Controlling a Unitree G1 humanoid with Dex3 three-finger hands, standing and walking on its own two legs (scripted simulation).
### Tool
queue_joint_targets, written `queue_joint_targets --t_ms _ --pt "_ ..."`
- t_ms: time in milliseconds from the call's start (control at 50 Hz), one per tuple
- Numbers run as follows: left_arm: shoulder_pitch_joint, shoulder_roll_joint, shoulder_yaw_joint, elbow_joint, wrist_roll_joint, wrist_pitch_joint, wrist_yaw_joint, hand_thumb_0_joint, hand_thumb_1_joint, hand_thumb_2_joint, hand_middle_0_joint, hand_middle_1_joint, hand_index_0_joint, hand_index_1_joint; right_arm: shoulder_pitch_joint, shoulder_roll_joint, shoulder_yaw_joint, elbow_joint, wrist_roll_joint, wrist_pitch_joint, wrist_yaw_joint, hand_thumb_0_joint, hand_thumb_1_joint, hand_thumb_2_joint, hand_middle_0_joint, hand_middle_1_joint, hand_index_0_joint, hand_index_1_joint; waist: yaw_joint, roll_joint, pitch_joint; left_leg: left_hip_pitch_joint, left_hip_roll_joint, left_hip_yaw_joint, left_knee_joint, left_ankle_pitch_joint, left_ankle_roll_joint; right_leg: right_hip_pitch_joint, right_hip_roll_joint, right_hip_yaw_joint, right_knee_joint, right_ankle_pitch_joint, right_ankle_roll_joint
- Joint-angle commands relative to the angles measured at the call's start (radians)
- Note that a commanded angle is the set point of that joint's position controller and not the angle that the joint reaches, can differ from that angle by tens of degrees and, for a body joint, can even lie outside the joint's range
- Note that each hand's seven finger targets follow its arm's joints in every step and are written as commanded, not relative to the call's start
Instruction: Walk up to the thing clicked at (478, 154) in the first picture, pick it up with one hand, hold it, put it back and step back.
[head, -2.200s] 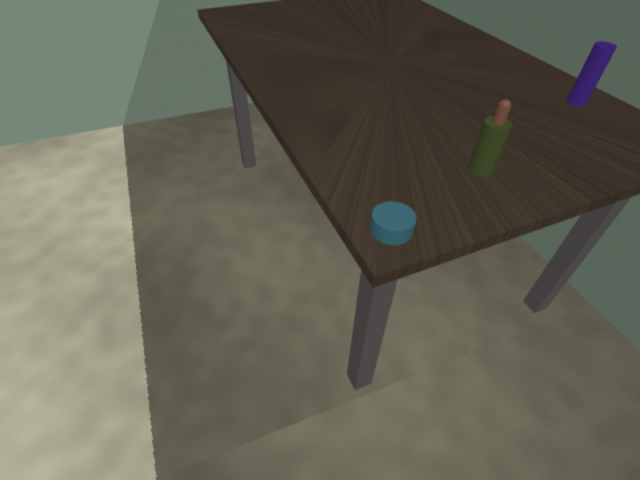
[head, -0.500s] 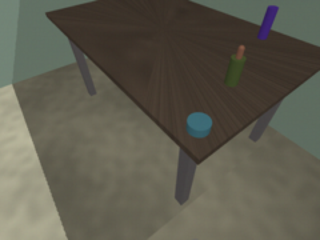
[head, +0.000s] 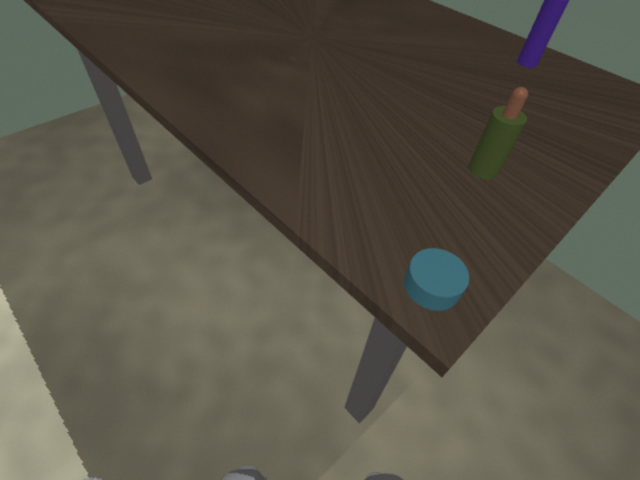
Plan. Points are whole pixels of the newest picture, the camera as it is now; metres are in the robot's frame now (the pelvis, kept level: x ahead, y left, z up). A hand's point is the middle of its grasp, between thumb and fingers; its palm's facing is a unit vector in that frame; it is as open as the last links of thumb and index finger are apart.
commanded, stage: walk up
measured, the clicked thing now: (501, 132) +0.67 -0.27 +0.08
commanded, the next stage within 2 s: stand in 1.54 s
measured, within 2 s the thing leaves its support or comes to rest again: neither
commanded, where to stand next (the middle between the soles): +0.04 -0.03 m, yaw -3 degrees
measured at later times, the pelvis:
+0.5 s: pelvis -0.01 -0.02 +0.00, yaw -5 degrees
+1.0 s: pelvis +0.00 -0.02 +0.04, yaw -4 degrees
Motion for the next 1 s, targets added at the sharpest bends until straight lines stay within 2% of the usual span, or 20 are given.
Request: queue_joint_targets --t_ms 0,40,120,180,220,240,260,280,300,340,400,460,480,500,520,540,560,620,780,980 --pt "0.083 0.208 0.085 -0.044 -0.002 -0.010 0.005 0.000 0.900 0.900 -0.200 -0.300 -0.200 -0.300 0.027 -0.329 -0.098 -0.062 0.004 -0.026 -0.043 0.000 -0.900 -0.900 0.200 0.300 0.200 0.300 -0.009 0.268 -0.112 0.178 0.270 -0.295 -0.312 0.332 0.231 -0.151 -0.042 -0.009 0.137 0.005 -0.017" --pt "0.053 0.188 0.089 -0.045 0.007 -0.007 -0.012 0.000 0.900 0.900 -0.200 -0.300 -0.200 -0.300 0.062 -0.321 -0.093 -0.054 -0.003 -0.027 -0.044 0.000 -0.900 -0.900 0.200 0.300 0.200 0.300 -0.030 0.266 -0.147 0.220 0.241 -0.240 -0.276 0.430 0.224 -0.123 -0.040 -0.029 0.052 0.000 -0.006" --pt "0.005 0.178 0.094 -0.058 0.017 -0.002 -0.025 0.000 0.900 0.900 -0.200 -0.300 -0.200 -0.300 0.091 -0.325 -0.093 -0.068 -0.006 -0.028 -0.051 0.000 -0.900 -0.900 0.200 0.300 0.200 0.300 -0.048 0.259 -0.193 0.262 0.278 -0.238 -0.244 0.513 0.247 -0.089 -0.052 -0.105 -0.065 -0.013 0.001" --pt "0.034 0.170 0.102 -0.043 0.022 0.000 -0.034 0.000 0.900 0.900 -0.200 -0.300 -0.200 -0.300 0.053 -0.338 -0.090 -0.089 -0.006 -0.019 -0.050 0.000 -0.900 -0.900 0.200 0.300 0.200 0.300 -0.030 0.265 -0.212 0.181 0.275 -0.218 -0.222 0.421 0.243 0.018 -0.046 -0.158 -0.162 0.009 -0.008" --pt "0.129 0.151 0.108 -0.002 0.025 -0.010 -0.034 0.000 0.900 0.900 -0.200 -0.300 -0.200 -0.300 -0.022 -0.318 -0.077 -0.106 0.001 -0.008 -0.044 0.000 -0.900 -0.900 0.200 0.300 0.200 0.300 0.035 0.218 -0.231 0.077 0.225 -0.140 -0.130 0.296 0.192 0.188 -0.020 -0.201 -0.399 0.156 -0.027" --pt "0.146 0.181 0.125 0.011 0.034 -0.019 -0.030 0.000 0.900 0.900 -0.200 -0.300 -0.200 -0.300 -0.004 -0.273 -0.059 -0.102 0.001 0.001 -0.042 0.000 -0.900 -0.900 0.200 0.300 0.200 0.300 0.049 0.131 -0.218 -0.022 0.180 -0.099 -0.021 0.201 0.142 0.277 -0.024 -0.139 -0.488 0.163 -0.036" --pt "0.132 0.262 0.147 -0.007 0.048 -0.027 -0.025 0.000 0.900 0.900 -0.200 -0.300 -0.200 -0.300 0.010 -0.200 -0.038 -0.111 0.008 0.007 -0.043 0.000 -0.900 -0.900 0.200 0.300 0.200 0.300 0.054 -0.125 -0.153 -0.231 0.063 -0.004 0.195 0.008 0.066 0.311 -0.206 0.219 -0.643 0.139 -0.093" --pt "0.045 0.328 0.146 -0.047 0.045 -0.029 -0.023 0.000 0.900 0.900 -0.200 -0.300 -0.200 -0.300 -0.064 -0.210 -0.041 -0.115 0.019 0.011 -0.061 0.000 -0.900 -0.900 0.200 0.300 0.200 0.300 0.047 -0.161 -0.130 -0.220 -0.024 -0.047 0.251 -0.298 0.039 0.156 -0.382 0.449 -0.705 0.185 -0.245" --pt "-0.005 0.329 0.140 -0.061 0.042 -0.032 -0.026 0.000 0.900 0.900 -0.200 -0.300 -0.200 -0.300 -0.067 -0.257 -0.056 -0.086 0.010 0.007 -0.070 0.000 -0.900 -0.900 0.200 0.300 0.200 0.300 0.035 -0.117 -0.097 -0.145 0.005 -0.111 0.302 -0.313 0.037 0.063 -0.403 0.431 -0.678 0.214 -0.285" --pt "-0.057 0.234 0.112 -0.053 0.032 -0.038 -0.016 0.000 0.900 0.900 -0.200 -0.300 -0.200 -0.300 -0.002 -0.246 -0.047 -0.026 0.025 -0.005 -0.056 0.000 -0.900 -0.900 0.200 0.300 0.200 0.300 -0.010 -0.046 -0.091 -0.121 -0.002 -0.103 0.231 -0.222 0.041 0.127 -0.284 0.214 -0.570 0.374 -0.221" --pt "-0.035 0.222 0.105 -0.035 0.031 -0.046 -0.016 0.000 0.900 0.900 -0.200 -0.300 -0.200 -0.300 0.035 -0.225 -0.031 0.022 0.018 -0.021 -0.047 0.000 -0.900 -0.900 0.200 0.300 0.200 0.300 0.000 -0.144 -0.136 -0.028 -0.018 -0.029 0.067 -0.163 0.031 0.166 -0.248 0.126 -0.518 0.555 -0.193" --pt "-0.092 0.202 0.089 -0.028 0.011 -0.035 -0.021 0.000 0.900 0.900 -0.200 -0.300 -0.200 -0.300 0.085 -0.200 -0.028 0.067 0.012 -0.035 -0.043 0.000 -0.900 -0.900 0.200 0.300 0.200 0.300 -0.046 -0.110 -0.143 0.196 -0.054 0.001 -0.232 0.038 0.040 0.061 -0.221 0.054 -0.440 0.516 -0.145" --pt "-0.091 0.168 0.077 -0.025 0.003 -0.032 -0.022 0.000 0.900 0.900 -0.200 -0.300 -0.200 -0.300 0.082 -0.224 -0.034 0.074 -0.001 -0.041 -0.043 0.000 -0.900 -0.900 0.200 0.300 0.200 0.300 -0.040 -0.045 -0.155 0.262 -0.007 -0.093 -0.272 0.114 0.061 0.006 -0.196 0.037 -0.402 0.460 -0.102" --pt "-0.080 0.130 0.067 -0.017 -0.004 -0.028 -0.023 0.000 0.900 0.900 -0.200 -0.300 -0.200 -0.300 0.029 -0.269 -0.038 0.059 -0.008 -0.046 -0.041 0.000 -0.900 -0.900 0.200 0.300 0.200 0.300 -0.015 0.079 -0.150 0.218 0.132 -0.342 -0.339 0.054 0.130 -0.038 -0.115 -0.017 -0.364 0.272 -0.039" --pt "-0.066 0.161 0.076 0.018 -0.004 -0.024 -0.016 0.000 0.900 0.900 -0.200 -0.300 -0.200 -0.300 -0.009 -0.308 -0.040 0.056 0.004 -0.046 -0.033 0.000 -0.900 -0.900 0.200 0.300 0.200 0.300 0.008 0.138 -0.151 0.105 0.229 -0.424 -0.372 -0.017 0.210 0.086 -0.068 -0.094 -0.314 0.069 -0.029" --pt "-0.047 0.158 0.072 0.035 0.004 -0.028 -0.015 0.000 0.900 0.900 -0.200 -0.300 -0.200 -0.300 -0.041 -0.298 -0.032 0.058 -0.002 -0.046 -0.028 0.000 -0.900 -0.900 0.200 0.300 0.200 0.300 0.026 0.124 -0.148 0.082 0.220 -0.397 -0.365 -0.004 0.207 0.135 -0.073 -0.086 -0.368 0.053 -0.032" --pt "-0.034 0.144 0.071 0.058 0.007 -0.035 -0.019 0.000 0.900 0.900 -0.200 -0.300 -0.200 -0.300 -0.072 -0.266 -0.018 0.062 0.000 -0.043 -0.025 0.000 -0.900 -0.900 0.200 0.300 0.200 0.300 0.044 0.116 -0.143 0.053 0.166 -0.319 -0.339 0.018 0.161 0.179 -0.085 -0.062 -0.440 0.091 -0.038" --pt "-0.115 0.195 0.076 0.072 0.009 -0.046 -0.028 0.000 0.900 0.900 -0.200 -0.300 -0.200 -0.300 -0.061 -0.218 0.000 0.101 0.008 -0.032 -0.021 0.000 -0.900 -0.900 0.200 0.300 0.200 0.300 -0.005 0.067 -0.075 0.056 -0.001 -0.123 -0.286 -0.030 0.044 0.131 -0.182 0.087 -0.625 0.089 -0.093" --pt "-0.192 0.153 0.054 0.143 0.002 -0.049 -0.024 0.000 0.900 0.900 -0.200 -0.300 -0.200 -0.300 -0.070 -0.193 0.011 0.175 0.013 -0.035 -0.023 0.000 -0.900 -0.900 0.200 0.300 0.200 0.300 -0.017 0.010 -0.170 0.224 0.033 -0.107 -0.340 0.262 0.046 0.227 -0.165 -0.008 -0.673 0.382 -0.047" --pt "-0.235 0.132 0.049 0.213 -0.001 -0.037 -0.026 0.000 0.900 0.900 -0.200 -0.300 -0.200 -0.300 -0.131 -0.187 0.014 0.222 0.007 -0.028 -0.027 0.000 -0.900 -0.900 0.200 0.300 0.200 0.300 -0.013 0.028 -0.173 0.264 0.049 -0.112 -0.424 0.291 0.036 0.282 -0.160 -0.045 -0.746 0.391 -0.027"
